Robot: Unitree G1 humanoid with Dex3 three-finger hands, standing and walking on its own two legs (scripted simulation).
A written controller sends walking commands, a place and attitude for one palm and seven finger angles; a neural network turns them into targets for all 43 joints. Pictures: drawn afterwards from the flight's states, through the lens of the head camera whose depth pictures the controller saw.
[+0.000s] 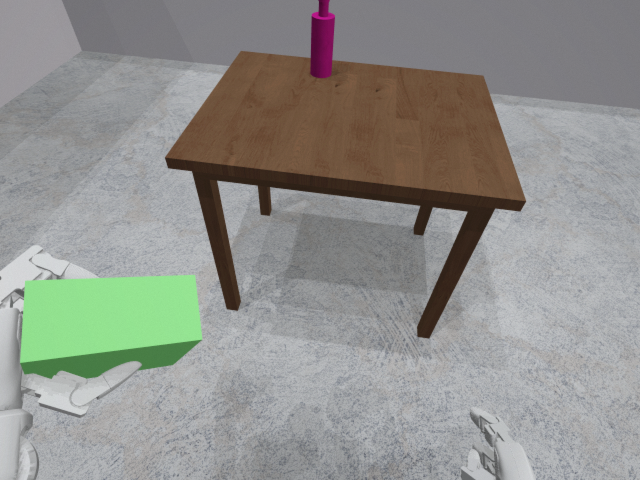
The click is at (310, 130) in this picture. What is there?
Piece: table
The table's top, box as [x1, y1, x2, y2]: [165, 51, 525, 210]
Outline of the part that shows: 165,157 169,168 512,210 520,210 525,202 517,175 482,75 332,60 331,75 326,78 317,78 309,73 310,58 240,51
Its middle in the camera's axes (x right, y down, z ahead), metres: +0.09 -0.35 +1.10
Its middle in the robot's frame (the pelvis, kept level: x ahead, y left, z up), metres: +1.06 -0.03 -0.09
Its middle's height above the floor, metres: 0.69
